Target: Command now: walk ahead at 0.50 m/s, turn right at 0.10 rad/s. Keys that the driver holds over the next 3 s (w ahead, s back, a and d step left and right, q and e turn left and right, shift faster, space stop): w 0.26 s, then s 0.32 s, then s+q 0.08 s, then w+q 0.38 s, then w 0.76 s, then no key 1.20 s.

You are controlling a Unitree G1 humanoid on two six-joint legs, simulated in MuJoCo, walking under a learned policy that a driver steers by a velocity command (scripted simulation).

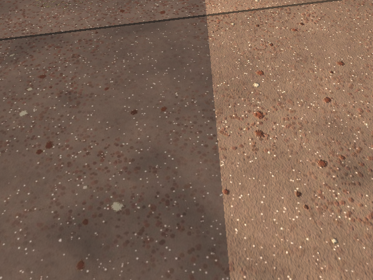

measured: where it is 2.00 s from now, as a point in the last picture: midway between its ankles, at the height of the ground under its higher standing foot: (171, 205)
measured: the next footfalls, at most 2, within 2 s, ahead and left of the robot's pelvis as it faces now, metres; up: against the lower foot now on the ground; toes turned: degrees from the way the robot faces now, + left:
left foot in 0.12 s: +0.26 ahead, +0.14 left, +0.00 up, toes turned +1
right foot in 0.56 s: +0.44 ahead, -0.07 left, +0.00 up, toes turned +1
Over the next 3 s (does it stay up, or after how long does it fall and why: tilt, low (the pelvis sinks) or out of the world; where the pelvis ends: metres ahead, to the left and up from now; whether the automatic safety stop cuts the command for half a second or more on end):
stays up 0.86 0.21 0.00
